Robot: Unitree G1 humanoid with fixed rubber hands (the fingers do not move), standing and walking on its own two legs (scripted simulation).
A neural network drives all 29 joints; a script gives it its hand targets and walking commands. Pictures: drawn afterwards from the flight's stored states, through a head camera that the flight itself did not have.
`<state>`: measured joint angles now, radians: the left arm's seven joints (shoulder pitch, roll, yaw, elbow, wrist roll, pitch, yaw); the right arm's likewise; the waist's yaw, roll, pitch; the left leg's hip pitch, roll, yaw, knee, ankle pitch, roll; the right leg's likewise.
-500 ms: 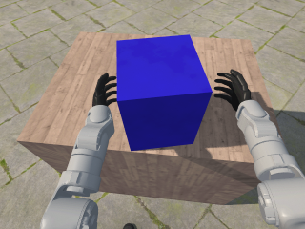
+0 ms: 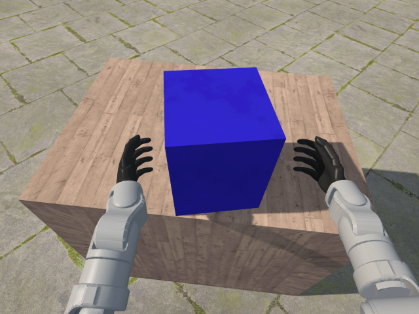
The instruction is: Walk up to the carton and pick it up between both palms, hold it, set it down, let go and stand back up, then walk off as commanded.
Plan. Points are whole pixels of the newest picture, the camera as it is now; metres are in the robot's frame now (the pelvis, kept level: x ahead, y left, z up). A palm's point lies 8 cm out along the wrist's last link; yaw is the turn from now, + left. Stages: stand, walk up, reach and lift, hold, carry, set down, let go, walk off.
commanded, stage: set down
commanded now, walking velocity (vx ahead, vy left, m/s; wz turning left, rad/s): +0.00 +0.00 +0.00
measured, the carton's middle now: (214, 144) +0.47 +0.02 +0.03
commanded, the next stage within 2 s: none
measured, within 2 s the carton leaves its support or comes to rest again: neither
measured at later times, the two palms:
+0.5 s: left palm (130, 204) +0.29 +0.16 +0.06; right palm (351, 219) +0.31 -0.24 +0.04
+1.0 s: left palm (131, 227) +0.26 +0.16 +0.04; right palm (360, 252) +0.25 -0.25 +0.02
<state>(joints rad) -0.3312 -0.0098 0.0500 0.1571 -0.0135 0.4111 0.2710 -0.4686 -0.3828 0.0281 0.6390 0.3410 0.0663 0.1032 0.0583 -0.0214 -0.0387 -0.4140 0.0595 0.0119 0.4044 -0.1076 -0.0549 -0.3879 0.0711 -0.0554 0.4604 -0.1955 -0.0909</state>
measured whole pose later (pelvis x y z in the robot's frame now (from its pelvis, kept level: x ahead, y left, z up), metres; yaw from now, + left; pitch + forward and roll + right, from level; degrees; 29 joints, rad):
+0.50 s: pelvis +0.01 +0.01 +0.01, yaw -2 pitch +3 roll +1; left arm -0.02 -0.08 -0.01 -0.06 0.02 0.34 0.28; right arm -0.15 -0.46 0.05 0.47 0.40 -0.07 0.17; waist 0.03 -0.03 0.03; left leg -0.29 0.05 0.06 0.37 -0.13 -0.03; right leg -0.28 0.07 -0.01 0.42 -0.20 -0.07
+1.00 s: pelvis +0.01 +0.02 +0.00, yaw -3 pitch -1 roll +1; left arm 0.09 -0.04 -0.09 0.03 0.01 0.26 0.29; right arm -0.01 -0.44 0.02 0.49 0.37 -0.10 0.21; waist 0.03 -0.04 0.02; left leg -0.22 0.04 0.08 0.37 -0.13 -0.02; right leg -0.23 0.05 0.01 0.46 -0.22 -0.06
